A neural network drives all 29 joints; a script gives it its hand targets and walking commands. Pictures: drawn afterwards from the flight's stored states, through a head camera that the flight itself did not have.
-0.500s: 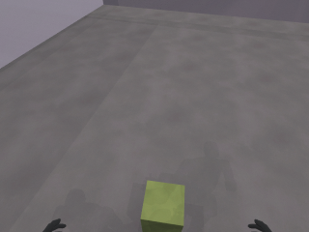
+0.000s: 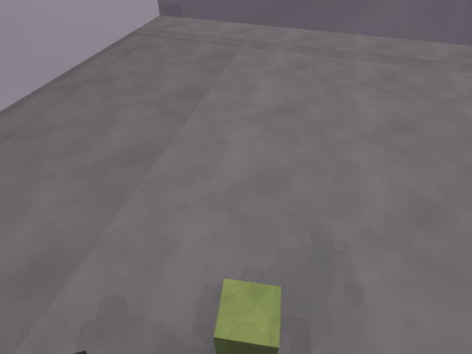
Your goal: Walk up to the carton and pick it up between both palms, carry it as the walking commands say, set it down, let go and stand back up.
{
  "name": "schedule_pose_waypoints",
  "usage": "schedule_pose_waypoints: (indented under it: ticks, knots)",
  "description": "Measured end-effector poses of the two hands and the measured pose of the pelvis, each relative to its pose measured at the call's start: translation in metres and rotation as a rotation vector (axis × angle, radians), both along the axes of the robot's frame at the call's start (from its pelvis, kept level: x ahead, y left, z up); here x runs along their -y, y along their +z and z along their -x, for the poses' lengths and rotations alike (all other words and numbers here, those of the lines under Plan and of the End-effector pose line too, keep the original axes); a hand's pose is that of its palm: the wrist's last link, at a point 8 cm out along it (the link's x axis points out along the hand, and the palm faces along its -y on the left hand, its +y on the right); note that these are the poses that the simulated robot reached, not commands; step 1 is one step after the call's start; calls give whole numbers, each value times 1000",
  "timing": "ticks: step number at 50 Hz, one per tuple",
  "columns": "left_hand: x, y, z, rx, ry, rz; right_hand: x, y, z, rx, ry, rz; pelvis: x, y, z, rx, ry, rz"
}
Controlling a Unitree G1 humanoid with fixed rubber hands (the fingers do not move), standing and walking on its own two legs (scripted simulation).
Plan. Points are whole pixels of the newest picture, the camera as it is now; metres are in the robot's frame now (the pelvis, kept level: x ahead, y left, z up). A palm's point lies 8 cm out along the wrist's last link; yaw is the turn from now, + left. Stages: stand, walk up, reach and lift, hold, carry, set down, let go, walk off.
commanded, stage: stand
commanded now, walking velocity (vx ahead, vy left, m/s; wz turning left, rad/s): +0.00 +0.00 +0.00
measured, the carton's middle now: (248, 323) +0.42 -0.03 -0.65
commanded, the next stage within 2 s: none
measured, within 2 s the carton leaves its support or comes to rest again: neither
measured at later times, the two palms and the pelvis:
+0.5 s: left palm out of the picture +0.08 +0.31 -0.10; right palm out of the picture +0.08 -0.30 -0.10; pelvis -0.02 +0.00 +0.00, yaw +0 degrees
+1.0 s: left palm out of the picture +0.07 +0.31 -0.10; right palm out of the picture +0.07 -0.31 -0.10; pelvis -0.02 +0.00 +0.00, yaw +0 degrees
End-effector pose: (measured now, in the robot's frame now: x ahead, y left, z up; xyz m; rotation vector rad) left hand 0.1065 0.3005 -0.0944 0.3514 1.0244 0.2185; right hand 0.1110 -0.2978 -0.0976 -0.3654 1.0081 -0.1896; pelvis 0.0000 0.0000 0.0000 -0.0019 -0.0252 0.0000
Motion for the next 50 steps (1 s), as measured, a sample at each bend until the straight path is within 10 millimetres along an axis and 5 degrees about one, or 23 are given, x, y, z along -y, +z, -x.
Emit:
schedule_pose_waypoints:
  ticks: [21, 50]
  knots:
    - [-8, -4, 28, -60, 15, -2, 4, -3, 28, -60, -14, 7, -2, 2, 14, 12, -2, -1]
    - [-14, -6, 33, -97, 13, -9, 8, -4, 38, -99, -30, 14, -4, 3, 18, 17, -4, -2]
